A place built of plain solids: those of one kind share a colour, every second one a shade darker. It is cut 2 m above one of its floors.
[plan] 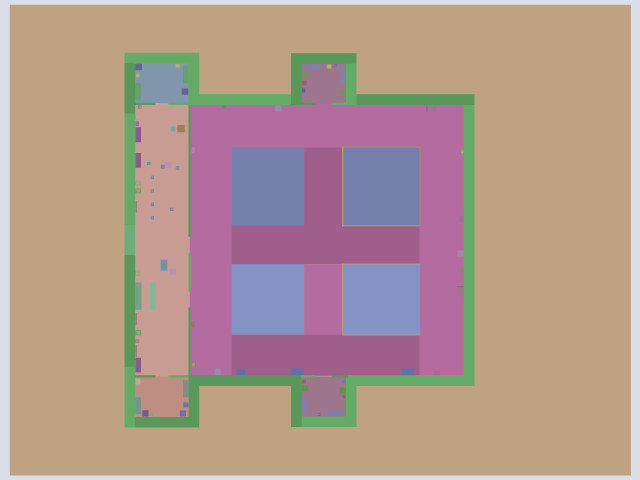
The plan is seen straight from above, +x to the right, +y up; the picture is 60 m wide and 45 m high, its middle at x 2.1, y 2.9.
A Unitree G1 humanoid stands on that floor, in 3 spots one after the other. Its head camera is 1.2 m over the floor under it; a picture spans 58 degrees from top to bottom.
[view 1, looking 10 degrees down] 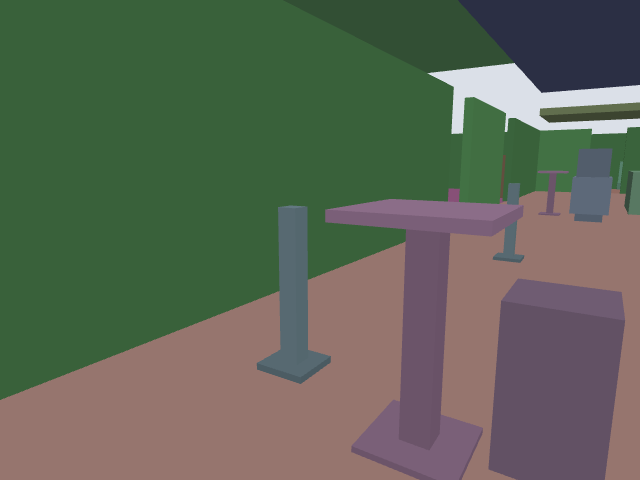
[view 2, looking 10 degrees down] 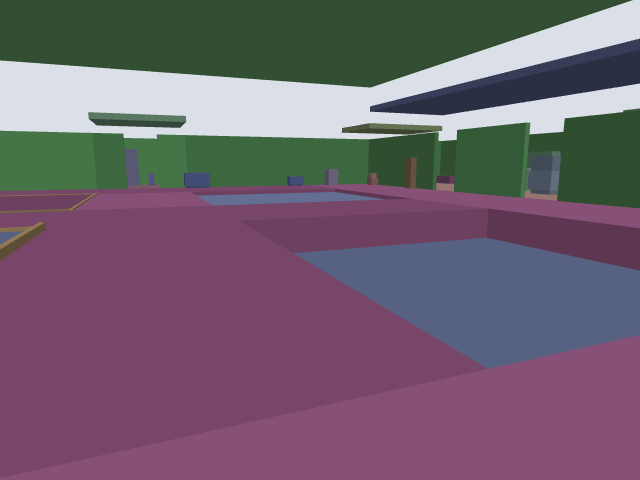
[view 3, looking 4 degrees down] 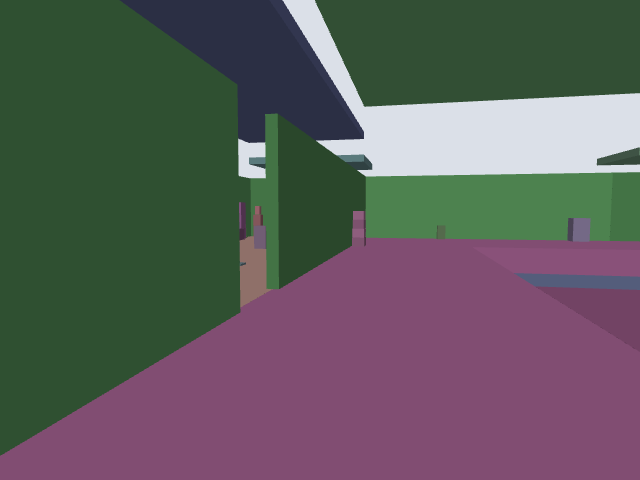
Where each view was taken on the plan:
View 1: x -12.72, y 11.62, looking -57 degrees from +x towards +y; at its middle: wall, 4.67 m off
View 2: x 2.46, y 13.41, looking -112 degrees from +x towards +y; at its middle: floor_gang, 10.02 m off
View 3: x -8.07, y -3.01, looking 102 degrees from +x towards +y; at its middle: wall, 9.41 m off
